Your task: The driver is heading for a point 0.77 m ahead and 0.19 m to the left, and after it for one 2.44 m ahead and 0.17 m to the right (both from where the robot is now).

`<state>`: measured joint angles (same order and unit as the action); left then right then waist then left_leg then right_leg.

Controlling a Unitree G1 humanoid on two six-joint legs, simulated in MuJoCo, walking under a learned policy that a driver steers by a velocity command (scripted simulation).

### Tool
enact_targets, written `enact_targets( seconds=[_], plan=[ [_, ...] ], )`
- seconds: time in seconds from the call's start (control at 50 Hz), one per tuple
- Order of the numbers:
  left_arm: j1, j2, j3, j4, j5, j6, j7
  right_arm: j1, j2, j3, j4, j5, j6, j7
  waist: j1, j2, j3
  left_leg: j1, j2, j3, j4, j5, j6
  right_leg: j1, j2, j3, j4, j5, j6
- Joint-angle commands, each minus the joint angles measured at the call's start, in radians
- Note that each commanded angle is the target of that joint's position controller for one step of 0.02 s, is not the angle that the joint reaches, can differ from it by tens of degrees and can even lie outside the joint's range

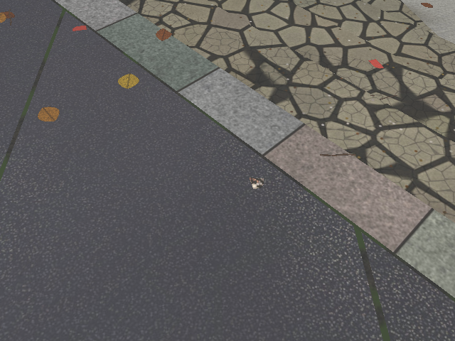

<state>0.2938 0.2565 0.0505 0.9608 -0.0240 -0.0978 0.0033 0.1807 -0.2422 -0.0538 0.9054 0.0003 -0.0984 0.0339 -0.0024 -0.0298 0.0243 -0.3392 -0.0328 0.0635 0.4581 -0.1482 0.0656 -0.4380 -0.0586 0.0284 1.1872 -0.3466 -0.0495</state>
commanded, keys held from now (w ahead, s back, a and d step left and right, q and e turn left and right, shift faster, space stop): w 0.42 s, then w+q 0.58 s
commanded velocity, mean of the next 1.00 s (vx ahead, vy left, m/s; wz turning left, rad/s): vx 0.50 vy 0.00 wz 0.22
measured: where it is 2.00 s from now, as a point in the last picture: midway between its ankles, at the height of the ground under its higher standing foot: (193, 227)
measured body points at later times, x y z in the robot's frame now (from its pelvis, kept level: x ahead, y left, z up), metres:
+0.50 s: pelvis +0.28 -0.06 -0.01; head +0.31 -0.07 +0.44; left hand +0.45 +0.19 -0.11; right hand +0.26 -0.32 -0.16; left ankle +0.11 +0.08 -0.66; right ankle +0.37 -0.15 -0.74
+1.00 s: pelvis +0.55 +0.00 -0.02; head +0.58 +0.01 +0.43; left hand +0.48 +0.26 -0.17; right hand +0.79 -0.19 -0.12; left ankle +0.64 +0.10 -0.74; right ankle +0.38 -0.15 -0.72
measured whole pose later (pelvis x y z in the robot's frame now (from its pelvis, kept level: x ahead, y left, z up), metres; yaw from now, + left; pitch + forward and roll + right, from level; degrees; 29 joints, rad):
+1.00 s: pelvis +0.55 +0.00 -0.02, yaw +15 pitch +2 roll -1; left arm 0.33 0.25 0.08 0.99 -0.01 -0.05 0.03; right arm 0.05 -0.23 -0.08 0.79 0.03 -0.04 0.05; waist 0.02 0.01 0.04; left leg -0.51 0.00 0.08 0.61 -0.14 0.14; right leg 0.07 -0.08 -0.29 0.53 -0.46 0.04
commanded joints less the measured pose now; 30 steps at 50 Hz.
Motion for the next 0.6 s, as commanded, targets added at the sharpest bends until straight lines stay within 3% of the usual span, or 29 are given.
enact_targets(
  seconds=[0.02, 0.08, 0.12, 0.2, 0.3, 0.36, 0.38, 0.4, 0.42, 0.44, 0.46, 0.48, 0.5, 0.52, 0.54, 0.56, 0.6],
  plan=[
    [0.049, 0.051, 0.023, -0.048, 0.007, 0.01, 0.011, 0.018, -0.08, -0.012, -0.025, -0.008, -0.017, 0.003, 0.023, 0.116, -0.056, 0.131, 0.251, -0.279, -0.302, 0.076, 0.164, -0.139, -0.095, 0.036, -0.028, 0.094, -0.002],
    [-0.029, 0.058, 0.03, -0.079, 0.016, 0.022, 0.016, 0.073, -0.125, -0.022, 0.003, -0.007, -0.02, -0.014, 0.019, 0.088, -0.012, 0.136, 0.249, -0.221, -0.338, 0.168, 0.179, -0.226, -0.105, 0.029, -0.149, 0.206, 0.025],
    [-0.105, 0.055, 0.031, -0.104, 0.021, 0.02, 0.014, 0.111, -0.13, -0.022, 0.017, -0.004, -0.013, -0.027, 0.0, 0.079, 0.0, 0.176, 0.244, -0.195, -0.343, 0.2, 0.167, -0.279, -0.102, 0.025, -0.264, 0.308, 0.038],
    [-0.24, 0.03, 0.02, -0.14, 0.015, 0.011, -0.001, 0.169, -0.14, -0.021, 0.038, 0.006, -0.005, -0.038, -0.042, 0.085, 0.025, 0.216, 0.217, -0.135, -0.351, 0.179, 0.134, -0.249, -0.065, -0.01, -0.494, 0.461, 0.039],
    [-0.373, 0.033, 0.01, -0.191, 0.004, 0.001, -0.029, 0.25, -0.151, -0.027, 0.083, 0.014, 0.015, -0.042, -0.082, 0.084, 0.069, 0.369, 0.273, -0.139, -0.297, 0.18, 0.133, -0.279, -0.037, -0.022, -0.63, 0.402, 0.023],
    [-0.354, 0.06, 0.015, -0.202, 0.001, -0.009, -0.044, 0.236, -0.167, -0.037, 0.091, 0.018, 0.028, -0.048, -0.046, 0.106, 0.049, 0.432, 0.305, -0.146, -0.22, 0.31, 0.111, -0.205, -0.012, -0.034, -0.676, 0.296, -0.015],
    [-0.296, 0.082, 0.025, -0.189, 0.003, -0.012, -0.044, 0.214, -0.176, -0.04, 0.086, 0.019, 0.031, -0.049, -0.01, 0.12, 0.012, 0.43, 0.297, -0.134, -0.157, 0.459, 0.098, -0.103, 0.017, -0.059, -0.686, 0.27, -0.032],
    [-0.172, 0.113, 0.045, -0.151, 0.006, -0.013, -0.04, 0.188, -0.171, -0.037, 0.08, 0.019, 0.036, -0.048, 0.058, 0.117, -0.061, 0.402, 0.257, -0.099, -0.016, 0.61, 0.077, 0.074, 0.053, -0.089, -0.707, 0.281, -0.056],
    [0.014, 0.172, 0.07, -0.097, 0.012, -0.012, -0.032, 0.181, -0.141, -0.025, 0.066, 0.011, 0.037, -0.047, 0.13, 0.083, -0.186, 0.266, 0.2, -0.058, 0.215, 0.561, 0.045, 0.362, 0.006, -0.035, -0.677, 0.312, -0.099],
    [0.158, 0.268, 0.093, -0.074, 0.035, -0.008, -0.024, 0.274, -0.043, 0.005, 0.048, 0.003, 0.024, -0.04, 0.12, -0.12, -0.344, -0.133, 0.057, -0.009, 0.619, 0.161, -0.024, 0.774, -0.26, 0.369, -0.703, 0.213, -0.231],
    [0.172, 0.223, 0.077, -0.069, 0.025, -0.005, -0.025, 0.294, -0.022, 0.016, 0.064, 0.016, -0.001, -0.033, 0.119, -0.237, -0.435, -0.315, -0.03, -0.145, 0.825, -0.415, -0.031, 0.862, -0.37, 0.697, -0.86, 0.125, -0.296],
    [0.102, 0.157, 0.055, -0.079, 0.018, -0.008, -0.023, 0.216, -0.124, -0.013, 0.05, 0.047, -0.016, -0.03, 0.119, -0.156, -0.301, -0.406, 0.033, -0.211, 0.91, -0.385, -0.011, 0.751, -0.338, 0.575, -0.875, 0.081, -0.24],
    [0.018, 0.12, 0.043, -0.098, 0.019, -0.009, -0.02, 0.143, -0.141, -0.017, 0.028, 0.056, -0.021, -0.032, 0.093, -0.097, -0.191, -0.411, 0.091, -0.18, 0.889, -0.296, 0.002, 0.598, -0.304, 0.412, -0.894, 0.122, -0.195],
    [-0.053, 0.091, 0.034, -0.102, 0.025, -0.013, -0.024, 0.106, -0.126, -0.021, 0.023, 0.047, -0.015, -0.04, 0.059, -0.034, -0.116, -0.369, 0.132, -0.164, 0.818, -0.215, 0.001, 0.449, -0.263, 0.306, -0.941, 0.163, -0.167],
    [-0.094, 0.057, 0.024, -0.103, 0.032, -0.02, -0.027, 0.111, -0.118, -0.031, 0.028, 0.038, 0.002, -0.046, 0.025, -0.046, -0.074, -0.316, 0.163, -0.171, 0.757, -0.163, 0.002, 0.356, -0.223, 0.217, -0.98, 0.199, -0.141],
    [-0.109, 0.046, 0.022, -0.095, 0.038, -0.023, -0.029, 0.143, -0.092, -0.031, 0.038, 0.037, 0.02, -0.046, 0.002, -0.067, -0.058, -0.262, 0.173, -0.174, 0.733, -0.13, 0.001, 0.295, -0.205, 0.162, -1.011, 0.216, -0.132],
    [-0.091, 0.061, 0.028, -0.074, 0.041, -0.03, -0.025, 0.161, -0.054, -0.031, 0.043, 0.038, 0.043, -0.047, -0.015, -0.056, -0.031, -0.257, 0.174, -0.175, 0.709, -0.085, -0.006, 0.248, -0.194, 0.078, -1.05, 0.29, -0.14]
  ],
)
